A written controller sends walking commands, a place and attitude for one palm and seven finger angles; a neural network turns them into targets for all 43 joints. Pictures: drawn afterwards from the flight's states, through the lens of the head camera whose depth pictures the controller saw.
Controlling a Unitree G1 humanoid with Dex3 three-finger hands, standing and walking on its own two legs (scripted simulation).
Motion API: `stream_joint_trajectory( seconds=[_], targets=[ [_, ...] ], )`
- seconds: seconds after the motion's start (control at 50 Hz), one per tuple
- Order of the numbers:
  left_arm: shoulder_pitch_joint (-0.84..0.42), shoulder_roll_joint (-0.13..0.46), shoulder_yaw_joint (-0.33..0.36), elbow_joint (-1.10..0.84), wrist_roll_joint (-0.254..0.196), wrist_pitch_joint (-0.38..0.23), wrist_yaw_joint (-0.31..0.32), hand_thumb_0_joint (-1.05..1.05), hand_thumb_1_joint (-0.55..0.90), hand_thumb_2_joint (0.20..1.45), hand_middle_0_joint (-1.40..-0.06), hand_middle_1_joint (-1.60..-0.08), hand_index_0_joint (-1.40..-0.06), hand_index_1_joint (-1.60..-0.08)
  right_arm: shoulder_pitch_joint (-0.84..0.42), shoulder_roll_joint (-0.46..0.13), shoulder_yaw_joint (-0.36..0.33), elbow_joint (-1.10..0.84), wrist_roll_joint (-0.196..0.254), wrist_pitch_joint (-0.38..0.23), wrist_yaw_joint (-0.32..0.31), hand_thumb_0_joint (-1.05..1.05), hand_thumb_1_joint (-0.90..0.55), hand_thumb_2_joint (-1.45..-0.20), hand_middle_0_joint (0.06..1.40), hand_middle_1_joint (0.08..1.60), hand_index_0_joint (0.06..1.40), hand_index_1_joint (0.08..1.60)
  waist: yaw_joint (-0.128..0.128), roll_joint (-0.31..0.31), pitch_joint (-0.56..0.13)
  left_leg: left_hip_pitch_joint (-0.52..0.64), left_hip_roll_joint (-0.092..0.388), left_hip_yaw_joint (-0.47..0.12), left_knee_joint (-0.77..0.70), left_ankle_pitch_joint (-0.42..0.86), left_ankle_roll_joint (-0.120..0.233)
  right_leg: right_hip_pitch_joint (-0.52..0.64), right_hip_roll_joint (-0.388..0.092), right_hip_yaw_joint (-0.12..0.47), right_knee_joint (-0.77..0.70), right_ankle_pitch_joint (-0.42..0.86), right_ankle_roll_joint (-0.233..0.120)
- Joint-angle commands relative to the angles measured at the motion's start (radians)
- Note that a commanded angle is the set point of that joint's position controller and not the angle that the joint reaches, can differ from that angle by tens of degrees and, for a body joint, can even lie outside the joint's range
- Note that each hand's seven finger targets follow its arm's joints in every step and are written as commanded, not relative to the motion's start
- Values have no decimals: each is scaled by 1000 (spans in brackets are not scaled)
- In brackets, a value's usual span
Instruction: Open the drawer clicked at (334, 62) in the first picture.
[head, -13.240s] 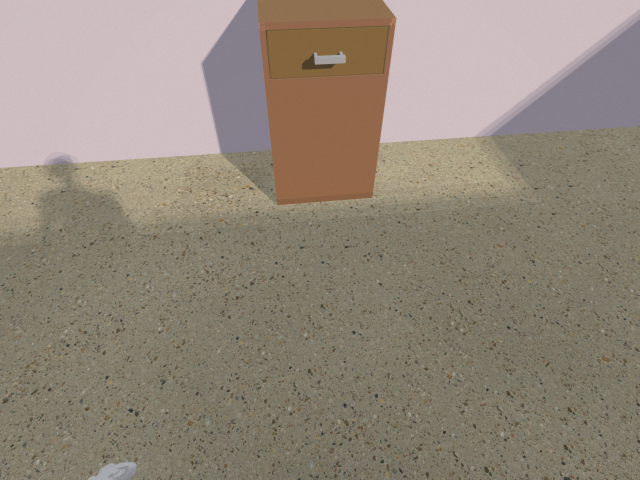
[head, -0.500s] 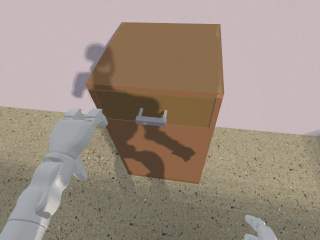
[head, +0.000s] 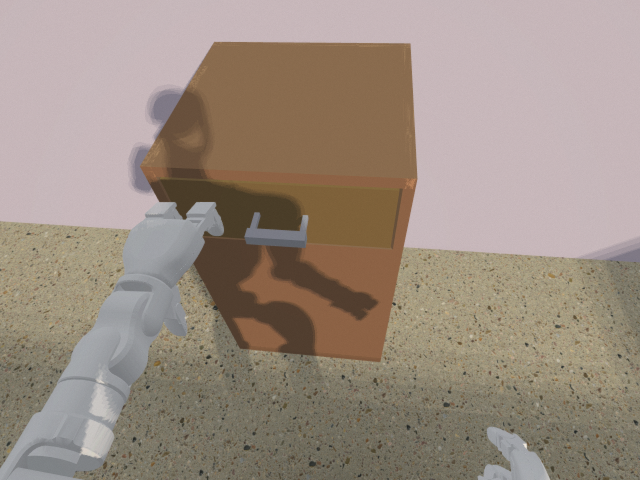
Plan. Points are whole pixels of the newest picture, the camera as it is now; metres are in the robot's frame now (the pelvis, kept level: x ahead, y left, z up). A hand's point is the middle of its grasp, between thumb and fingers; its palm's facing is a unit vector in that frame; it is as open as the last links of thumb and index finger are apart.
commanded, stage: move the hooked fingers above the handle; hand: left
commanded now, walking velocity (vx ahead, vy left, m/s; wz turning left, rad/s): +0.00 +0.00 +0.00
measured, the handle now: (278, 228) +0.52 +0.14 -0.07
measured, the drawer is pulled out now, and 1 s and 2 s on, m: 0.00 0.00 0.00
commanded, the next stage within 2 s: none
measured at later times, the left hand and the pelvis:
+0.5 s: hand (228, 246) +0.41 +0.18 +0.02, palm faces +0.00 -0.03 -1.00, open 13.8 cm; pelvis +0.02 +0.00 -0.01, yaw -1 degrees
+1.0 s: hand (265, 236) +0.46 +0.14 -0.01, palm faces -0.06 -0.01 -1.00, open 13.8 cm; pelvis +0.01 +0.00 -0.02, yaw -1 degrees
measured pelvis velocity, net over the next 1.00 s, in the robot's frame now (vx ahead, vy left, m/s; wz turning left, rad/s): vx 0.01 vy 0.00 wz -0.01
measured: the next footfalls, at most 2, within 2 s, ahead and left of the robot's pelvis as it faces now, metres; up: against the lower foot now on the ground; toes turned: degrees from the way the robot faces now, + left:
none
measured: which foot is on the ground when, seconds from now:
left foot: down 0.00-1.00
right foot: down 0.00-1.00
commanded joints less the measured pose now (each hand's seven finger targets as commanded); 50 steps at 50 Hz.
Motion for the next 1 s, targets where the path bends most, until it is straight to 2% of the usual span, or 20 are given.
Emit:
stream_joint_trajectory(
  seconds=[0.0, 0.04, 0.08, 0.16, 0.2, 0.22, 0.24, 0.3, 0.34, 0.4, 0.46, 0.52, 0.58, 0.66, 0.74, 0.82, 0.86, 0.88, 0.94, 0.98],
  targets=[
    [-327, 165, 84, -160, -12, 3, 55, 0, -500, 300, -300, -1200, -300, -1200, -29, -119, -50, -122, -2, -39, -5, 0, -900, -900, 200, 300, 200, 300, -13, -36, -343, 52, -27, -4, -25, 244, 17, 177, -4, 66, -46, 257, 2],
    [-317, 173, 96, -127, -15, 5, 47, 0, -500, 300, -300, -1200, -300, -1200, -14, -129, -56, -120, -1, -36, -2, 0, -900, -900, 200, 300, 200, 300, -19, -74, -343, 32, -28, -7, -19, 246, 18, 180, 0, 64, -42, 269, 4],
    [-324, 137, 59, -127, -19, 2, 45, 0, -500, 300, -300, -1200, -300, -1200, -4, -129, -59, -120, 0, -34, 0, 0, -900, -900, 200, 300, 200, 300, -26, -96, -334, 23, -28, -5, -15, 248, 20, 170, -4, 62, -35, 285, 7],
    [-377, 154, 75, -158, 2, -16, 76, 0, -500, 300, -300, -1200, -300, -1200, 22, -132, -69, -113, -5, -30, 6, 0, -900, -900, 200, 300, 200, 300, -25, -69, -370, 41, -26, -11, 3, 297, 18, 152, 0, 59, -10, 318, 1],
    [-389, 130, 69, -165, 14, -19, 107, 0, -500, 300, -300, -1200, -300, -1200, 32, -126, -75, -104, -8, -28, 12, 0, -900, -900, 200, 300, 200, 300, -31, -61, -390, 50, -25, -14, 15, 326, 16, 136, 3, 55, 6, 337, -1],
    [-369, 133, 83, -155, 16, -15, 123, 0, -500, 300, -300, -1200, -300, -1200, 37, -125, -77, -103, -8, -29, 14, 0, -900, -900, 200, 300, 200, 300, -21, -57, -401, 50, -24, -10, 18, 346, 16, 146, 3, 55, 11, 361, -3],
    [-377, 169, 120, -140, 24, -8, 140, 0, -500, 300, -300, -1200, -300, -1200, 36, -130, -76, -98, -8, -26, 13, 0, -900, -900, 200, 300, 200, 300, -22, -68, -403, 42, -24, -14, 22, 355, 13, 147, 7, 54, 17, 366, -4],
    [-420, 114, 75, -63, 42, 36, 182, 0, -500, 300, -300, -1200, -300, -1200, 42, -123, -76, -81, -4, -23, 19, 0, -900, -900, 200, 300, 200, 300, -39, -73, -367, 25, -20, -5, 23, 326, 10, 104, 8, 42, 19, 331, -4],
    [-429, 155, 108, -31, 58, 70, 199, 0, -500, 300, -300, -1200, -300, -1200, 35, -129, -73, -80, -7, -19, 18, 0, -900, -900, 200, 300, 200, 300, -27, -62, -396, 12, -23, -3, 23, 335, 8, 127, 12, 48, 25, 339, -8],
    [-462, 62, 16, 4, 63, 118, 197, 0, -500, 300, -300, -1200, -300, -1200, 42, -123, -75, -77, -2, -16, 23, 0, -900, -900, 200, 300, 200, 300, -44, -41, -415, 41, -18, 2, 29, 366, 6, 111, 12, 39, 30, 365, -7],
    [-512, 11, -40, 43, 49, 141, 165, 0, -500, 300, -300, -1200, -300, -1200, 54, -129, -79, -77, 1, -12, 22, 0, -900, -900, 200, 300, 200, 300, -72, -95, -416, 58, -12, -3, 32, 355, 12, 97, 14, 35, 19, 347, -1],
    [-552, 2, -56, 90, 40, 133, 137, 0, -500, 300, -300, -1200, -300, -1200, 62, -130, -73, -78, 0, -8, 12, 0, -900, -900, 200, 300, 200, 300, -82, -134, -396, 32, -18, -5, 32, 318, 19, 102, 10, 38, 15, 346, 4],
    [-610, 5, -53, 115, 54, 93, 137, 0, -500, 300, -300, -1200, -300, -1200, 75, -123, -70, -77, -5, -8, 7, 0, -900, -900, 200, 300, 200, 300, -82, -117, -385, 21, -23, -8, 38, 303, 20, 80, 8, 38, 22, 329, 1],
    [-676, 48, 6, 146, 83, 49, 192, 0, -500, 300, -300, -1200, -300, -1200, 108, -116, -75, -63, -15, -13, 8, 0, -900, -900, 200, 300, 200, 300, -72, -64, -438, 23, -21, -11, 69, 347, 14, 51, 12, 38, 56, 340, -8],
    [-713, 15, 7, 229, 102, 71, 262, 0, -500, 300, -300, -1200, -300, -1200, 118, -109, -79, -46, -23, -17, 21, 0, -900, -900, 200, 300, 200, 300, -82, -50, -455, -15, -22, -12, 93, 355, 8, 19, 20, 30, 81, 337, -13],
    [-762, -32, -36, 331, 100, 143, 295, 0, -500, 300, -300, -1200, -300, -1200, 132, -116, -83, -31, -25, -13, 30, 0, -900, -900, 200, 300, 200, 300, -110, -67, -471, -47, -21, 4, 101, 321, 9, 11, 19, 33, 81, 340, -6],
    [-789, -8, -20, 367, 93, 169, 288, 0, -500, 300, -300, -1200, -300, -1200, 146, -124, -86, -26, -21, -9, 28, 0, -900, -900, 200, 300, 200, 300, -119, -106, -498, -60, -21, 6, 104, 317, 14, 42, 18, 41, 79, 366, 0],
    [-806, -42, -53, 374, 85, 177, 279, 0, -500, 300, -300, -1200, -300, -1200, 145, -123, -86, -28, -21, -6, 27, 0, -900, -900, 200, 300, 200, 300, -129, -102, -499, -63, -23, 6, 102, 306, 15, 43, 17, 42, 75, 367, 2],
    [-853, -59, -67, 397, 65, 163, 249, 0, -500, 300, -300, -1200, -300, -1200, 166, -129, -90, -19, -20, -9, 21, 0, -900, -900, 200, 300, 200, 300, -156, -133, -490, -69, -23, 1, 105, 286, 22, 43, 17, 48, 63, 370, 7],
    [-874, -64, -77, 387, 66, 133, 239, 0, -500, 300, -300, -1200, -300, -1200, 182, -128, -91, -15, -23, -14, 19, 0, -900, -900, 200, 300, 200, 300, -158, -99, -500, -60, -22, -1, 107, 283, 23, 26, 15, 52, 67, 361, 6]
  ],
)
